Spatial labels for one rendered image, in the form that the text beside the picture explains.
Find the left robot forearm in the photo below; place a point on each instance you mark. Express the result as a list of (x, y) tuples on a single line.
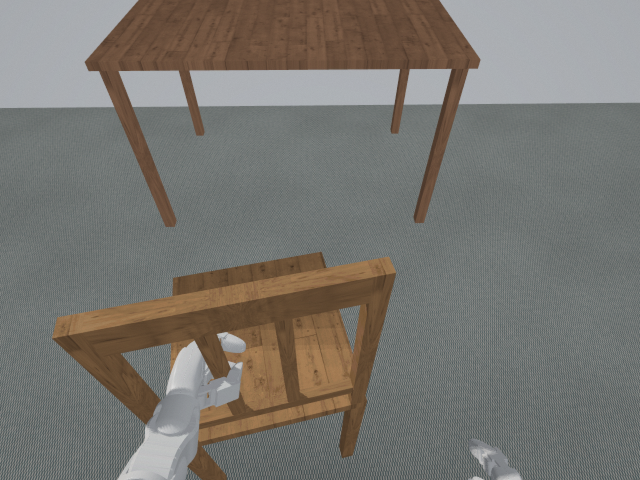
[(171, 441)]

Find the robot left hand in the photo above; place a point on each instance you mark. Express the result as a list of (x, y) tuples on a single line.
[(190, 372)]

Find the table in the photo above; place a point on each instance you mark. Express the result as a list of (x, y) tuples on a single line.
[(193, 35)]

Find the chair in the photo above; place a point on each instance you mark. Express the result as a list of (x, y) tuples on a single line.
[(298, 363)]

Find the robot right hand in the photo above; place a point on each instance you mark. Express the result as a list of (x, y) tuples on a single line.
[(494, 462)]

